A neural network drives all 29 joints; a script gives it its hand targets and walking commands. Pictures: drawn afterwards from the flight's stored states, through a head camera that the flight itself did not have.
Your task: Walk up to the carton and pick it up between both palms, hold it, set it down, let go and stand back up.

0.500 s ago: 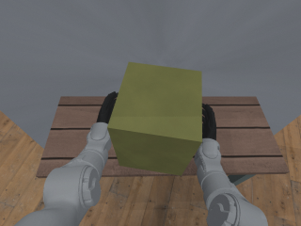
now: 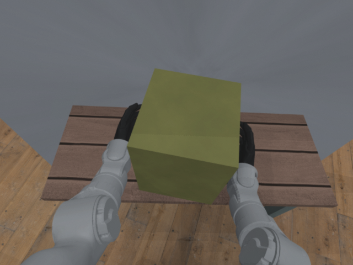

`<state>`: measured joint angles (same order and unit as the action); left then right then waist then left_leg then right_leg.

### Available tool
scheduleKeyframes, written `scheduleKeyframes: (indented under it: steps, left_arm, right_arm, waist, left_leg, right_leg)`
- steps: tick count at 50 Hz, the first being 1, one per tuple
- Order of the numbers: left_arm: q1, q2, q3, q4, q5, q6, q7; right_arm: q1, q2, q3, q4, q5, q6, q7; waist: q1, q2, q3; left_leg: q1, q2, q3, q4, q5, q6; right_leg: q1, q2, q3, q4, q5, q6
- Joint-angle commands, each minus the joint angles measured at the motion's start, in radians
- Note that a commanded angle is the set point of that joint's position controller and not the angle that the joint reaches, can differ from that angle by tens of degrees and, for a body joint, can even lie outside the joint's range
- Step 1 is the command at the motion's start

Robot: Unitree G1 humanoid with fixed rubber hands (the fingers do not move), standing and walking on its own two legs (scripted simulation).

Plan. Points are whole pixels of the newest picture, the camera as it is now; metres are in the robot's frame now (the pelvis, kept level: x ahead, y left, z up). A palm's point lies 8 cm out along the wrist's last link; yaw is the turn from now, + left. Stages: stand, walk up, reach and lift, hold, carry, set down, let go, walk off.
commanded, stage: reach and lift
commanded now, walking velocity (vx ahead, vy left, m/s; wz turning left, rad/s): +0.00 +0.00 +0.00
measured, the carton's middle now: (185, 142) +0.41 -0.01 -0.01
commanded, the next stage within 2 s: none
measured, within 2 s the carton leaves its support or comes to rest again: leaves its support in 1.04 s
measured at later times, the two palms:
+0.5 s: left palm (124, 135) +0.41 +0.14 +0.01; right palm (244, 157) +0.35 -0.15 +0.00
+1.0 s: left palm (128, 132) +0.42 +0.13 +0.02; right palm (247, 154) +0.36 -0.15 +0.00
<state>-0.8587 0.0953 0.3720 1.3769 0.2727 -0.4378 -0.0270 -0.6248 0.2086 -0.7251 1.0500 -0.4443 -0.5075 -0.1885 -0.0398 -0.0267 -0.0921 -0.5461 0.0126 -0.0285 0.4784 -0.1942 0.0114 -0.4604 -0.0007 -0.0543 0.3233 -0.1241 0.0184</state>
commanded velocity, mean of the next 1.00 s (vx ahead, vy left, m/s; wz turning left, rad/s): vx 0.00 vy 0.00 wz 0.00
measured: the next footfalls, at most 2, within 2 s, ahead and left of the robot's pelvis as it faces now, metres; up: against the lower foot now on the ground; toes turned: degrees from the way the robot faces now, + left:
none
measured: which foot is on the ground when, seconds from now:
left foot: down 0.00-1.00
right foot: down 0.00-1.00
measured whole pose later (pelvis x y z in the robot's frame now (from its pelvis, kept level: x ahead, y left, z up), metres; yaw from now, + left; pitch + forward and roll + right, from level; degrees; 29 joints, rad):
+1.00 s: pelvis +0.00 +0.00 -0.01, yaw -1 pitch +20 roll -3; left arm -0.82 0.13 -0.02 1.37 -0.07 -0.39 0.06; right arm -0.58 0.09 -0.30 1.04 -0.08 -0.40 -0.24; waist -0.05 0.05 -0.24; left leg -0.69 0.02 -0.03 0.56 -0.23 0.01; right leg -0.60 0.01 -0.06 0.40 -0.15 0.02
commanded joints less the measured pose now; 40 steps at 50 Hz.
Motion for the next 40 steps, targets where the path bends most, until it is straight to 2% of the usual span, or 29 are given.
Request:
scheduleKeyframes:
  steps: [1,15,18,23,34,40]
  left_arm:
    - [-0.520,-0.593,-0.172,-0.046,0.103,-0.019,-0.106]
    - [-0.525,-0.601,-0.178,-0.065,0.105,0.001,-0.101]
    - [-0.541,-0.607,-0.195,-0.085,0.091,-0.009,-0.096]
    - [-0.562,-0.626,-0.249,-0.118,0.061,-0.060,-0.084]
    - [-0.602,-0.637,-0.353,-0.131,-0.022,-0.094,-0.068]
    - [-0.649,-0.668,-0.444,-0.172,-0.103,-0.107,-0.055]
  right_arm:
    - [-0.571,0.516,0.376,0.072,-0.142,-0.023,0.155]
    - [-0.587,0.519,0.375,0.071,-0.135,-0.026,0.142]
    - [-0.603,0.518,0.391,0.066,-0.128,-0.045,0.136]
    - [-0.625,0.513,0.442,0.070,-0.109,-0.109,0.136]
    - [-0.662,0.506,0.551,0.080,-0.023,-0.111,0.129]
    - [-0.688,0.547,0.669,0.053,0.060,-0.067,0.122]
  waist:
    - [-0.014,0.121,-0.585]
    - [-0.009,0.124,-0.592]
    - [-0.007,0.127,-0.628]
    - [0.000,0.139,-0.720]
    - [0.008,0.144,-0.756]
    - [-0.008,0.138,-0.805]
  left_leg:
    - [0.330,0.013,0.081,-0.024,0.355,-0.091]
    - [0.309,0.015,0.086,-0.033,0.328,-0.086]
    - [0.313,0.017,0.085,-0.025,0.356,-0.090]
    - [0.355,0.018,0.080,0.003,0.456,-0.108]
    - [0.353,0.008,0.078,0.007,0.419,-0.106]
    - [0.320,-0.002,0.062,0.029,0.386,-0.091]
  right_leg:
    - [0.256,0.021,-0.056,0.012,0.180,-0.049]
    - [0.244,0.021,-0.059,0.004,0.163,-0.051]
    - [0.239,0.025,-0.062,0.008,0.188,-0.051]
    - [0.240,0.035,-0.065,0.021,0.270,-0.051]
    - [0.216,0.046,-0.049,0.028,0.254,-0.046]
    - [0.220,0.050,-0.023,0.058,0.270,-0.036]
